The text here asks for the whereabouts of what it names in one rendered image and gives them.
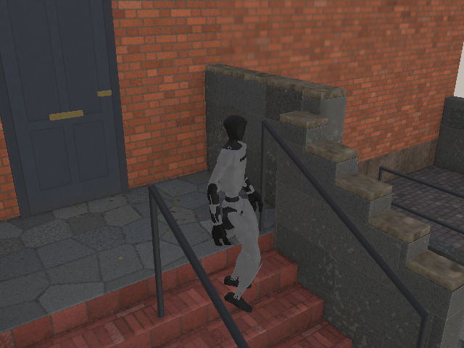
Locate stairs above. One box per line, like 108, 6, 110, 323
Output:
0, 232, 352, 348

